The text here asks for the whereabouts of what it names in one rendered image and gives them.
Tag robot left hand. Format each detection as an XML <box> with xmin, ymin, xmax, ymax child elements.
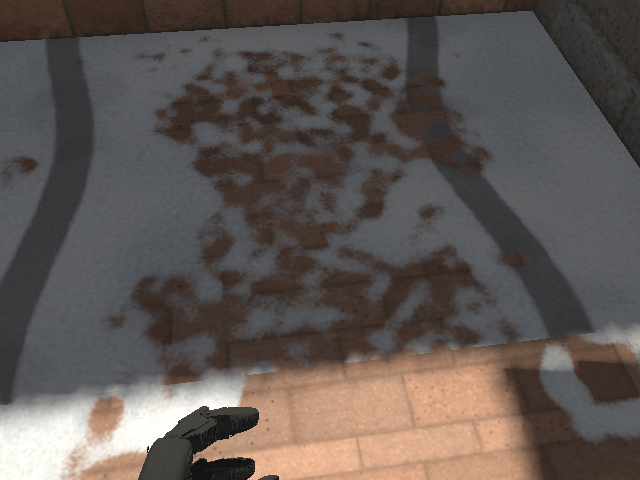
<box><xmin>138</xmin><ymin>406</ymin><xmax>279</xmax><ymax>480</ymax></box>

